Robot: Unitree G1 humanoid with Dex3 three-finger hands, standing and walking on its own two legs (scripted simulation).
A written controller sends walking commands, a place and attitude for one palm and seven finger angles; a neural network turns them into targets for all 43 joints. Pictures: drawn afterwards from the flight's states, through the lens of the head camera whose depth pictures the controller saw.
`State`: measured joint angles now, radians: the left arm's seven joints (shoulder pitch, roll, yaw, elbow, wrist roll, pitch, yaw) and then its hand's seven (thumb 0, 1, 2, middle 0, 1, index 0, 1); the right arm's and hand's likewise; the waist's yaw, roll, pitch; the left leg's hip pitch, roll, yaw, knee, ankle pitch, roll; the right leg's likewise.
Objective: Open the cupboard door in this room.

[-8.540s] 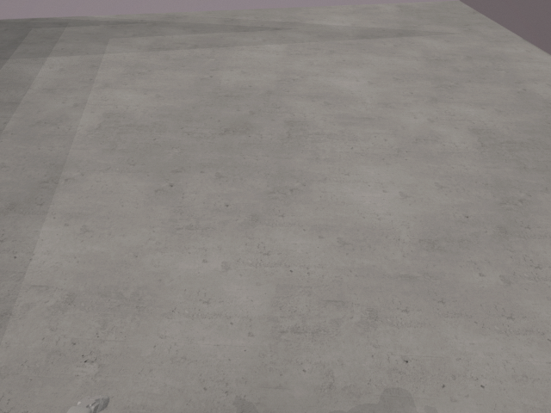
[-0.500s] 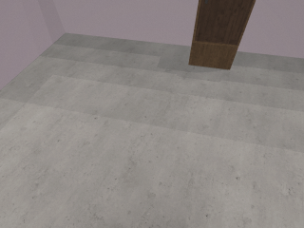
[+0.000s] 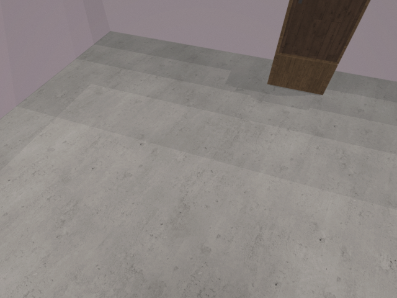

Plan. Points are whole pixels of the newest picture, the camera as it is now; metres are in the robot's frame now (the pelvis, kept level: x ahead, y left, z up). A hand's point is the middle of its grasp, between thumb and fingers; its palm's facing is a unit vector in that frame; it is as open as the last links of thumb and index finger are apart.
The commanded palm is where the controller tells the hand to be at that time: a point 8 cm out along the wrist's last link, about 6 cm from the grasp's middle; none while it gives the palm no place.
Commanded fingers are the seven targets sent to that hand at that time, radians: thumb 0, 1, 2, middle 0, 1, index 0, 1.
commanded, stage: turn or walk to find it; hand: left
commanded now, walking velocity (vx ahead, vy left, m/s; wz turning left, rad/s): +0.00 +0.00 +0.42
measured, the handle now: out of the picture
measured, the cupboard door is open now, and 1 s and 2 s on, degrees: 0 0 0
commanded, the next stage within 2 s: stand and wait in 0.18 s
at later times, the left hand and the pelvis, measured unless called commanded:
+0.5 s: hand out of the picture +0.06 +0.16 -0.14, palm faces +0.13 -0.95 -0.29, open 7.4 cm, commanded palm none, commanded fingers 0.00 0.90 0.90 -0.20 -0.30 -0.20 -0.30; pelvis +0.00 -0.04 +0.00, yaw +8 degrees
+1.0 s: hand out of the picture -0.06 +0.12 -0.17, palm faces +0.20 -0.96 -0.17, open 7.4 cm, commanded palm none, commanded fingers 0.00 0.90 0.90 -0.20 -0.30 -0.20 -0.30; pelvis -0.01 -0.04 +0.01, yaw +9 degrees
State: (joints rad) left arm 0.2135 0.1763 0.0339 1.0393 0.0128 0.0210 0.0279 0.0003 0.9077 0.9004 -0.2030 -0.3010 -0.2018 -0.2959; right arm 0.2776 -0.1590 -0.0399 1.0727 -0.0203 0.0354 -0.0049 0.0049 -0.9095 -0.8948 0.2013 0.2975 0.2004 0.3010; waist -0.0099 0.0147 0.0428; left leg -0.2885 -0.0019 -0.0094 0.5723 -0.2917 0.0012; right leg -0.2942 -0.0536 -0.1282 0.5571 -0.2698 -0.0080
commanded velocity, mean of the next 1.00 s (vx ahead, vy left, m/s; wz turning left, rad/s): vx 0.00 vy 0.00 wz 0.07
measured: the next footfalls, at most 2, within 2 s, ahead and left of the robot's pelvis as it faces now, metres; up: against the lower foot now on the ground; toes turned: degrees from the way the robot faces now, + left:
right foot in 0.42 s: +0.01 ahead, -0.13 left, +0.00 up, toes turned -2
left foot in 0.78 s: -0.02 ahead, +0.10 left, +0.00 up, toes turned +12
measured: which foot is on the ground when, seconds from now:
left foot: down 0.00-0.42, up 0.44-0.76, down 0.78-1.00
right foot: down 0.00-0.10, up 0.12-0.40, down 0.42-1.00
